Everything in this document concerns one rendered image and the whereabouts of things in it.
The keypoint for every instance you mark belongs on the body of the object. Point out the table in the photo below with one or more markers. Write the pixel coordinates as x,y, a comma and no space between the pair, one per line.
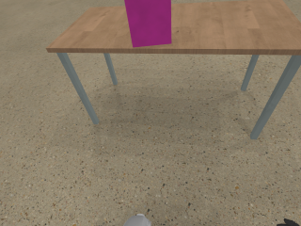
245,27

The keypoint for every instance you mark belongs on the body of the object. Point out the robot left thigh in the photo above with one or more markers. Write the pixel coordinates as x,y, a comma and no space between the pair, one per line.
137,221

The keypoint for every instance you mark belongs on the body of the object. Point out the carton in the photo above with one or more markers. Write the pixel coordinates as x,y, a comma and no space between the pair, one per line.
149,22

